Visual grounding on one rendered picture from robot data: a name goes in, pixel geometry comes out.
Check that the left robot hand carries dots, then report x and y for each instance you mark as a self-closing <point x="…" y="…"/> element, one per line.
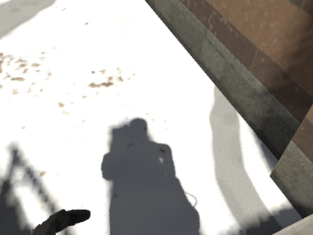
<point x="60" y="220"/>

